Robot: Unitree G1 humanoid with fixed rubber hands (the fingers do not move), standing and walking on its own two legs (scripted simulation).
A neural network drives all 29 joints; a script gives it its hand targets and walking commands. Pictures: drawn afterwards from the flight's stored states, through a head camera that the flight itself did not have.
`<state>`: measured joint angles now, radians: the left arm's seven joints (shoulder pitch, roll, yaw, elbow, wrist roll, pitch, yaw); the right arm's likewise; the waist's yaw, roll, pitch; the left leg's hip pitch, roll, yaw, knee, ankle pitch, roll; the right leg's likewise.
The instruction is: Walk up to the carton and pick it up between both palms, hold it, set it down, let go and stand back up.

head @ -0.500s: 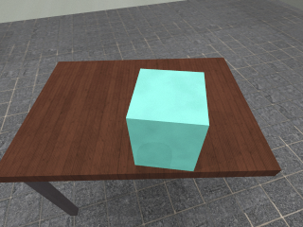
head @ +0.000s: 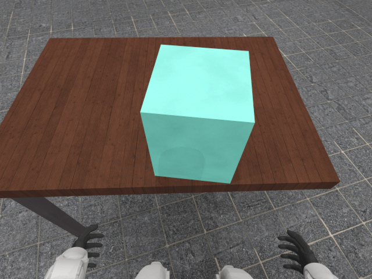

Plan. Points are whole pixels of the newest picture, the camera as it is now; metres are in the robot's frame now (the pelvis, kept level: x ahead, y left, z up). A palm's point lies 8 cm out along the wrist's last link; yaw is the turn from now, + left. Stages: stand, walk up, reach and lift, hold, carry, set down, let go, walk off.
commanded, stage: reach and lift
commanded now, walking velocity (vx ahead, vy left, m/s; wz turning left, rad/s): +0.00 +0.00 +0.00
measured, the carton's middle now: (197, 118) +0.48 +0.00 +0.04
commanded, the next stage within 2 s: none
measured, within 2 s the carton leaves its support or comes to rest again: neither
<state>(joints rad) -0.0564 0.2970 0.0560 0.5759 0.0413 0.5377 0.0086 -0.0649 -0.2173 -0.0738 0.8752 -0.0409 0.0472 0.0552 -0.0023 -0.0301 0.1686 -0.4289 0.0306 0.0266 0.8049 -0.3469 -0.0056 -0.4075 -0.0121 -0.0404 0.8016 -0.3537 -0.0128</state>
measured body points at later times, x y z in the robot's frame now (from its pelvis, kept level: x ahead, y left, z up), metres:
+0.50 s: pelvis +0.04 -0.01 +0.03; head +0.08 +0.00 +0.48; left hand +0.21 +0.26 -0.06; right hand +0.20 -0.21 -0.06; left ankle +0.05 +0.12 -0.70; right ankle +0.04 -0.11 -0.70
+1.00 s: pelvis +0.05 +0.01 +0.04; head +0.05 +0.03 +0.49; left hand +0.22 +0.24 -0.03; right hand +0.21 -0.20 -0.03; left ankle +0.05 +0.12 -0.70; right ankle +0.04 -0.11 -0.70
